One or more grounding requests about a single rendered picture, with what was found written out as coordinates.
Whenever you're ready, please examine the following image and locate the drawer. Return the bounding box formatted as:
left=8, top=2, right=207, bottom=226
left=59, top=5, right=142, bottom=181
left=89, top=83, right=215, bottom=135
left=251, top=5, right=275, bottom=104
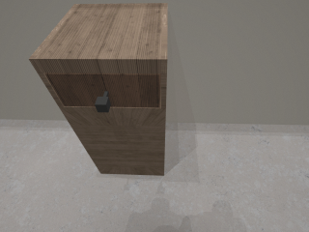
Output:
left=45, top=72, right=161, bottom=108

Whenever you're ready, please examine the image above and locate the cabinet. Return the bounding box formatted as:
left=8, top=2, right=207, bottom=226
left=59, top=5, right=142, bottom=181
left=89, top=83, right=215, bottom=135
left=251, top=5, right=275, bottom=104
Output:
left=29, top=3, right=168, bottom=176

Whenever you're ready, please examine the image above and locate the handle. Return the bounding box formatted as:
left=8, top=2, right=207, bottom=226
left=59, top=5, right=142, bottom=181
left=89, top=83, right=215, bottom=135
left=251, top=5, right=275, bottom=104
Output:
left=95, top=91, right=111, bottom=113

